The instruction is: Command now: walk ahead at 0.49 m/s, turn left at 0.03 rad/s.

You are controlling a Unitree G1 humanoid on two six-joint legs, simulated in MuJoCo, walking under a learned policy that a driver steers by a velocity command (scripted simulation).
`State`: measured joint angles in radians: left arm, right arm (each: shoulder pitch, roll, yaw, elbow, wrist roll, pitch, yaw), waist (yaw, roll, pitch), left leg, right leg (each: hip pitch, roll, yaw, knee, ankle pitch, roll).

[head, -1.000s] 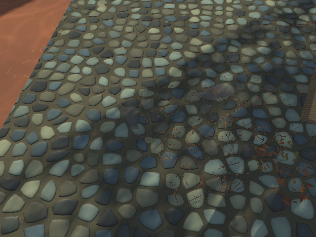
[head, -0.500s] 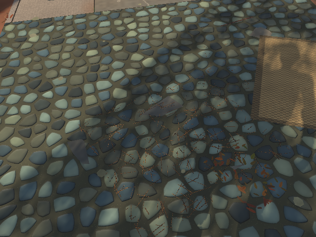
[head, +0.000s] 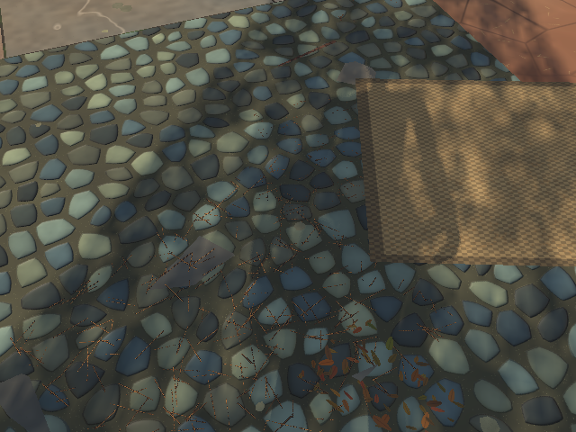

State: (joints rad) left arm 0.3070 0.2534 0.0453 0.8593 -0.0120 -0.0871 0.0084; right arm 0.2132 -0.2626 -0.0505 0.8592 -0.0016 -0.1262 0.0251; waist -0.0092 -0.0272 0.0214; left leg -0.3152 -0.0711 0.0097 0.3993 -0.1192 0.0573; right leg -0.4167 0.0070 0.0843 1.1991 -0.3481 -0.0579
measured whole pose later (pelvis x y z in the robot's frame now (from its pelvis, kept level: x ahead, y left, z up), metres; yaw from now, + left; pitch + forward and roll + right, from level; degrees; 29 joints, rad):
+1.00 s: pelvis +0.48 +0.10 +0.00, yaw +32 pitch +2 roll +0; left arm 0.21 0.30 0.05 0.77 -0.01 -0.12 0.00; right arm 0.24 -0.27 -0.06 0.68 0.01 -0.05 0.04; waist 0.01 -0.02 0.04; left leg -0.33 -0.10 0.01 0.47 -0.17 0.10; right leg -0.51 -0.10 0.04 1.19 -0.33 0.00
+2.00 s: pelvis +0.73 +0.25 +0.01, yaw +2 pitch +2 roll -1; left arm 0.24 0.34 0.10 0.62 -0.01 0.03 0.00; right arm 0.28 -0.26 -0.06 0.71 -0.01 -0.04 -0.04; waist -0.04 -0.04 -0.04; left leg -0.21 0.03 0.03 0.40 -0.23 0.01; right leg -0.63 0.02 0.06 1.14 -0.26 0.04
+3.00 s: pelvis +1.17 +0.23 +0.00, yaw +18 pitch +2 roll +0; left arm 0.12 0.30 0.05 0.65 0.02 -0.10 0.02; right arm 0.25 -0.29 -0.07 0.69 0.00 -0.04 0.02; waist -0.03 -0.02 0.07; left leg -0.27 -0.13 -0.06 0.39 -0.14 0.11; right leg -0.63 -0.08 0.09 1.05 -0.32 0.06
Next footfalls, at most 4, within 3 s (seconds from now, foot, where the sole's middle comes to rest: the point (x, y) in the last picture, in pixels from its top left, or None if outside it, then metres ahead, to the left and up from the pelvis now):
0.32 right None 0.33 -0.14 -0.78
0.84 left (211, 413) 0.52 0.20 -0.78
1.34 right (235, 291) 0.84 0.16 -0.78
1.78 left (152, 323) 0.75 0.37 -0.78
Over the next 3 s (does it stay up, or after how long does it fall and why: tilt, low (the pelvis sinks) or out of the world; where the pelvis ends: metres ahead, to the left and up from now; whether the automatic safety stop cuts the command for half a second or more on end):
stays up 1.17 0.23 0.00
